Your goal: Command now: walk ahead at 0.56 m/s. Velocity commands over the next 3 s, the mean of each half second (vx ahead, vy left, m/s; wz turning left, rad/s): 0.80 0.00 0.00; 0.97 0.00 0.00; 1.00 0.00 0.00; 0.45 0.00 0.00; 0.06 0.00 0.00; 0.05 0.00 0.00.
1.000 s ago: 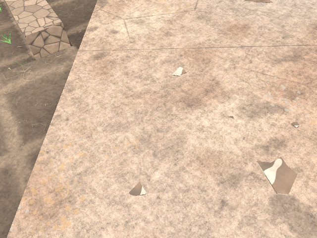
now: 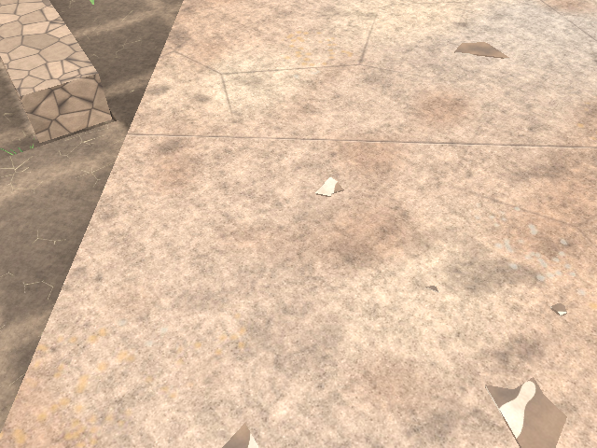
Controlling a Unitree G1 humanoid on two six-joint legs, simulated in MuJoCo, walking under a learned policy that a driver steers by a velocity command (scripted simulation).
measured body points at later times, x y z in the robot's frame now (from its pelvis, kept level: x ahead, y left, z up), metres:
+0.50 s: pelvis +0.30 -0.10 +0.00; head +0.30 -0.11 +0.45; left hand +0.27 +0.16 -0.14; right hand +0.43 -0.36 -0.12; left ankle +0.36 +0.04 -0.65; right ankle +0.24 -0.17 -0.74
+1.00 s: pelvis +0.77 -0.09 +0.00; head +0.78 -0.11 +0.45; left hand +0.95 +0.15 -0.09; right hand +0.69 -0.36 -0.14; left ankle +0.70 -0.03 -0.74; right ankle +0.88 -0.25 -0.66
